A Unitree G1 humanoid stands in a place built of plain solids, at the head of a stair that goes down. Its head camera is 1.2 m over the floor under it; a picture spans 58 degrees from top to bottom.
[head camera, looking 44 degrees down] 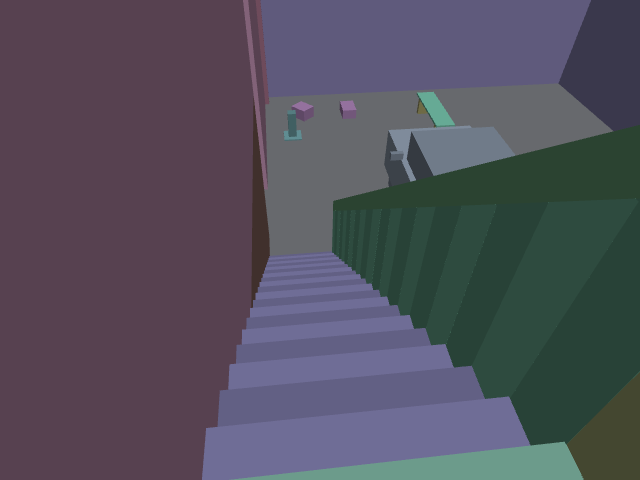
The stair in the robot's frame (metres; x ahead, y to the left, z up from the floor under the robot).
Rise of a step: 0.19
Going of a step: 0.22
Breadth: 1.00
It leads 6 degrees to the left of straight ahead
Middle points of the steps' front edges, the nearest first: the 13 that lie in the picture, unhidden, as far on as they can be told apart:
0.41 -0.16 0.00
0.63 -0.14 -0.19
0.85 -0.11 -0.37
1.07 -0.09 -0.56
1.29 -0.07 -0.75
1.51 -0.04 -0.94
1.73 -0.02 -1.13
1.96 0.00 -1.31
2.18 0.03 -1.50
2.40 0.05 -1.69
2.62 0.07 -1.88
2.84 0.10 -2.07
3.06 0.12 -2.25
